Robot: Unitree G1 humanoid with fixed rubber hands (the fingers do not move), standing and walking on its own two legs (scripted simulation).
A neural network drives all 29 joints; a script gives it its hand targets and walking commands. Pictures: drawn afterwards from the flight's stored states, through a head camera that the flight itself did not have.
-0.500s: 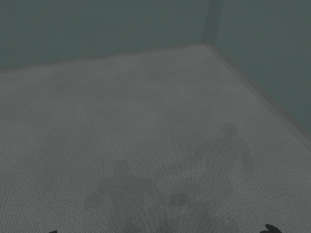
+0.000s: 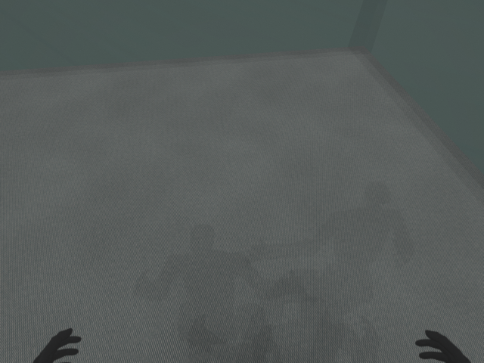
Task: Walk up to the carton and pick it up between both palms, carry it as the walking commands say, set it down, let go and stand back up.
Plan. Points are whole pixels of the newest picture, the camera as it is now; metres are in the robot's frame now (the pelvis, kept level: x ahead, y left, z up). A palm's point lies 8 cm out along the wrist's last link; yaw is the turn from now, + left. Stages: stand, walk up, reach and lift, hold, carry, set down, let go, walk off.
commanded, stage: walk up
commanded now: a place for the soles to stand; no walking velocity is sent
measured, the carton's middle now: out of the picture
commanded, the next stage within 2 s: none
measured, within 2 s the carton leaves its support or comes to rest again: neither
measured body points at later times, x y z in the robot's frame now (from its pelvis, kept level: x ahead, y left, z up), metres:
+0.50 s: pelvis -0.03 +0.06 +0.00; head -0.01 +0.04 +0.45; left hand -0.05 +0.43 -0.07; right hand +0.22 -0.19 -0.09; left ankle -0.01 +0.17 -0.70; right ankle +0.02 -0.02 -0.74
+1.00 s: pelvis -0.09 +0.15 +0.00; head -0.06 +0.19 +0.44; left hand -0.24 +0.49 -0.10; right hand +0.24 +0.02 -0.07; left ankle -0.13 +0.27 -0.73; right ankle +0.01 +0.07 -0.70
